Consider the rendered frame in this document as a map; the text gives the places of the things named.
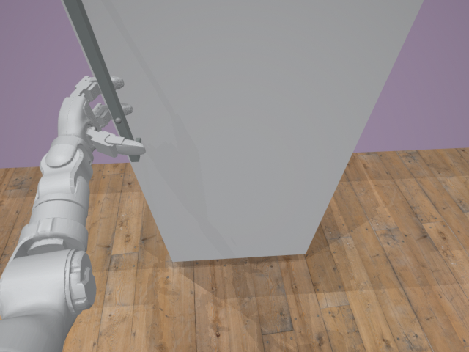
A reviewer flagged handle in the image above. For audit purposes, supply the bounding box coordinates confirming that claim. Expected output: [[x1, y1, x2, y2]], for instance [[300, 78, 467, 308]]
[[63, 0, 141, 162]]

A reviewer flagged left robot upper arm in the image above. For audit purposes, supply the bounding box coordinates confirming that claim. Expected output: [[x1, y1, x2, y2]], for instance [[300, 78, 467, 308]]
[[0, 249, 97, 352]]

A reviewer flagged left robot forearm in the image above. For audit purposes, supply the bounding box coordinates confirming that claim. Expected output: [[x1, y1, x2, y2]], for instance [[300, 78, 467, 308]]
[[0, 136, 94, 319]]

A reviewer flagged fridge door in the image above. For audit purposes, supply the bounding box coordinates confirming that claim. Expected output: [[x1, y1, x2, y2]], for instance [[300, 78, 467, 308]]
[[61, 0, 424, 262]]

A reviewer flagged robot left hand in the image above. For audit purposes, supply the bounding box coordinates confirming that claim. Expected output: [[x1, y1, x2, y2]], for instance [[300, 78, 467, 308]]
[[58, 76, 146, 158]]

